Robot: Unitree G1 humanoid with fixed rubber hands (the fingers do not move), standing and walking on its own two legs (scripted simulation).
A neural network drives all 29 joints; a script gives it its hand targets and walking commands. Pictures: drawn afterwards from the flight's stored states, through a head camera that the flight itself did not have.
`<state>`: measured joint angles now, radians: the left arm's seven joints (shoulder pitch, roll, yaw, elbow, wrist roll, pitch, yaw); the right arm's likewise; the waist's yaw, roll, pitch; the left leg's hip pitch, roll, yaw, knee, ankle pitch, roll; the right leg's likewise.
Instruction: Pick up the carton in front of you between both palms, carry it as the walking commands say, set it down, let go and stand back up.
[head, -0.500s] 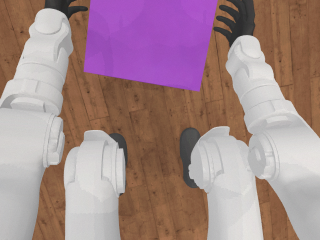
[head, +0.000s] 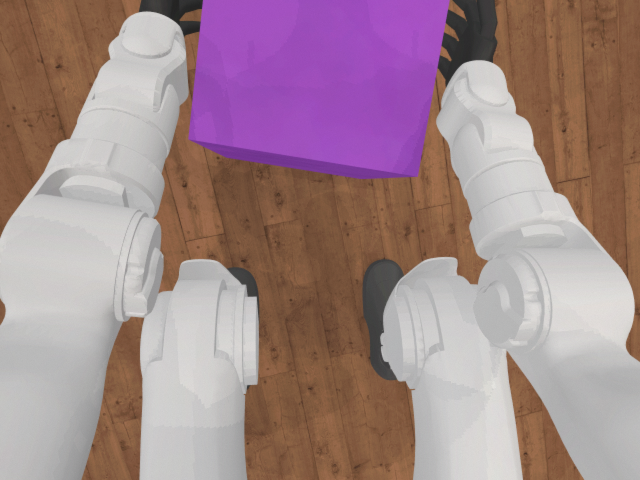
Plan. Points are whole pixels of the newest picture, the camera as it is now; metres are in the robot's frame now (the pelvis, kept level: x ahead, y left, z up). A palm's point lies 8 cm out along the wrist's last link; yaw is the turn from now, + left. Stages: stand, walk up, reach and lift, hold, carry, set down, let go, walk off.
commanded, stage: reach and lift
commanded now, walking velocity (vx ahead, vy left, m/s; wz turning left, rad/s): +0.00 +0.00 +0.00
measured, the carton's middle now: (311, 80) +0.51 +0.03 -0.24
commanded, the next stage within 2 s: none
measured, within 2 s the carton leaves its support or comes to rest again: leaves its support in 0.02 s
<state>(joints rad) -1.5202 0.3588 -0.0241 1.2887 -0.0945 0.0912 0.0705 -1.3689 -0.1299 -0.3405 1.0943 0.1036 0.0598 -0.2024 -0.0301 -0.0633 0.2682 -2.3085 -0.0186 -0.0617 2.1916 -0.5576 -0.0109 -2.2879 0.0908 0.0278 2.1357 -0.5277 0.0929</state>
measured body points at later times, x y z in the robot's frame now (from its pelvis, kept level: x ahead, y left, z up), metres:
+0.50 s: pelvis +0.00 -0.01 +0.08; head +0.26 +0.04 +0.44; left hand +0.50 +0.19 +0.00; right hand +0.50 -0.11 +0.01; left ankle +0.11 +0.12 -0.34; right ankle +0.13 -0.14 -0.34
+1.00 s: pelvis +0.04 -0.01 +0.20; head +0.23 +0.03 +0.61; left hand +0.47 +0.19 +0.14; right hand +0.48 -0.12 +0.15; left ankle +0.11 +0.13 -0.34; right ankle +0.13 -0.14 -0.34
